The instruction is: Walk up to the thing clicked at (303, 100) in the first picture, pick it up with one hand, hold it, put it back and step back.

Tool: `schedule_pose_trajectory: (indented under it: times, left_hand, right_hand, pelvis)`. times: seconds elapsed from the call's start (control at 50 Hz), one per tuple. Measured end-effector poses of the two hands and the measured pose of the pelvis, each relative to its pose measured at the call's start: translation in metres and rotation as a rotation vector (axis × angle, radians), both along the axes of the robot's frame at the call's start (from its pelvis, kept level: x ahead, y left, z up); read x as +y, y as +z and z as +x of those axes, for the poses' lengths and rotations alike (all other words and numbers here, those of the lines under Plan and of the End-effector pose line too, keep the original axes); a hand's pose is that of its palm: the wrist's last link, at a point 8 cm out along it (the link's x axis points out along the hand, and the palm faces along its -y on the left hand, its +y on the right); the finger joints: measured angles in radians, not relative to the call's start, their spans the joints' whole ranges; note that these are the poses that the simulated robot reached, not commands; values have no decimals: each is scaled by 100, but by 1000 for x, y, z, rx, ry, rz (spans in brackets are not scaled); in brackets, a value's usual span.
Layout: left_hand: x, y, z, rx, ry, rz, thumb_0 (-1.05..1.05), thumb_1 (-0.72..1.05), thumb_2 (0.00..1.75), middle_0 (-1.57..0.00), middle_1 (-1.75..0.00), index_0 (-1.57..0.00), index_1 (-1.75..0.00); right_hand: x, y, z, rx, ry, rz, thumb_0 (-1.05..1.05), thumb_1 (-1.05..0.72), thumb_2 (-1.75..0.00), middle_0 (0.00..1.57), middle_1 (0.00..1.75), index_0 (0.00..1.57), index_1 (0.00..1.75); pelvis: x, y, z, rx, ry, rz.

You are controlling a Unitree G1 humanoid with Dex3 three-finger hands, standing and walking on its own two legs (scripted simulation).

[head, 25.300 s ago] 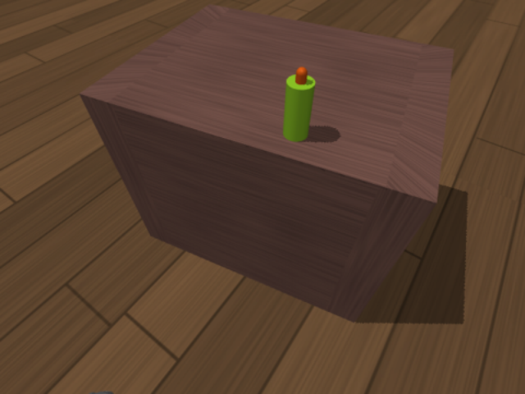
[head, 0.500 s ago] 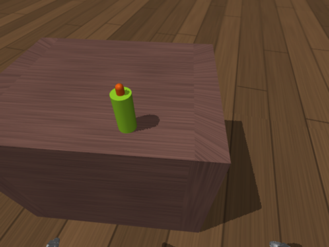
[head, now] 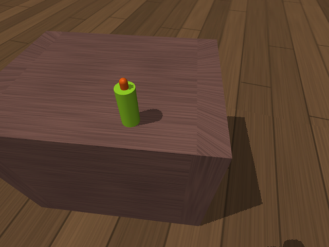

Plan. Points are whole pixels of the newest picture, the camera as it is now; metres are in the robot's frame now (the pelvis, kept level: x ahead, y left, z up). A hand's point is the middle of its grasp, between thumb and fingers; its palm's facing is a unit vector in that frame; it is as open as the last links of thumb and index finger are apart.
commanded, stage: home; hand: left
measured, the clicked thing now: (127, 101) +0.49 +0.14 +0.06
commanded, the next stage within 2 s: stand in 1.00 s
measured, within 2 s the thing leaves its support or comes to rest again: neither
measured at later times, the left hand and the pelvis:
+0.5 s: hand out of the picture +0.10 +0.26 -0.15, palm faces -0.05 -0.93 -0.35, open 17.6 cm; pelvis +0.02 +0.00 +0.00, yaw +0 degrees
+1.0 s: hand out of the picture +0.09 +0.26 -0.15, palm faces -0.05 -0.93 -0.35, open 17.6 cm; pelvis +0.02 +0.01 +0.00, yaw -1 degrees
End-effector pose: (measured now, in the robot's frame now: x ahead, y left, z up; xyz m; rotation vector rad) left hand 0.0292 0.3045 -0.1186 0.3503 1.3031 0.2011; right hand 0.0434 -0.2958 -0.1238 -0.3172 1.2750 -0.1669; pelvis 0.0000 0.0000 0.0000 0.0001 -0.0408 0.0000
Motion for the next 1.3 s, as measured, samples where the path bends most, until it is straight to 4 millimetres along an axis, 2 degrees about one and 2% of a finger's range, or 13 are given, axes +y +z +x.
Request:
schedule_pose_trajectory:
  times: [0.12,0.34,0.54,0.74,1.14,1.22,1.3]
  left_hand:
    - [-3,1,13,-10,4,-6,0,-55,5,-6,-5,-6,-5]
    - [-5,4,52,-74,-20,-14,0,-56,4,-5,-5,-6,-5]
    - [-3,6,70,-92,-30,-13,0,-56,4,-5,-5,-5,-5]
    - [0,6,70,-88,-26,-12,0,-57,3,-5,-4,-5,-5]
    - [1,4,51,-45,-17,-12,0,-57,4,-5,-5,-6,-5]
    - [1,4,52,-41,-15,-12,0,-50,10,-10,-11,-10,-11]
    - [0,4,54,-42,-17,-12,0,-33,28,-15,-19,-15,-20]
  right_hand:
    - [-1,2,11,-11,2,-6,1,-89,-90,20,30,21,30]
    - [1,7,40,-59,8,-12,1,-90,-90,20,30,21,30]
    - [2,9,48,-61,-1,-17,1,-90,-90,20,30,21,30]
    - [3,9,45,-58,-14,-21,1,-90,-90,20,30,21,30]
    - [4,7,31,-21,-28,-15,1,-90,-90,20,30,21,30]
    - [4,6,31,-17,-28,-13,1,-90,-89,20,30,20,30]
    - [3,6,34,-17,-27,-13,1,-90,-89,20,30,20,30]
  pelvis:
    - [0,1,6,-1,-1,1]
    - [2,3,16,-4,-4,0]
    - [4,4,23,-4,-7,-1]
    - [7,5,24,-12,-12,1]
    - [7,5,21,-6,-10,3]
    - [7,5,22,-3,-10,3]
    - [6,5,24,-1,-10,3]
